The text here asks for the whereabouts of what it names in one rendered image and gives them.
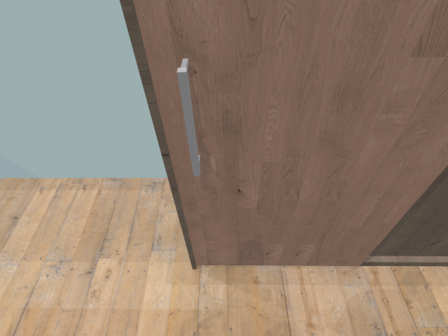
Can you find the wardrobe door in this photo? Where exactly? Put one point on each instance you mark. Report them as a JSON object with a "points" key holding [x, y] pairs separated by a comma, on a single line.
{"points": [[319, 123], [423, 230]]}

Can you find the handle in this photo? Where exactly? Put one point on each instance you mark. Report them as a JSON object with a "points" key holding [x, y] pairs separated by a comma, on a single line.
{"points": [[184, 88]]}

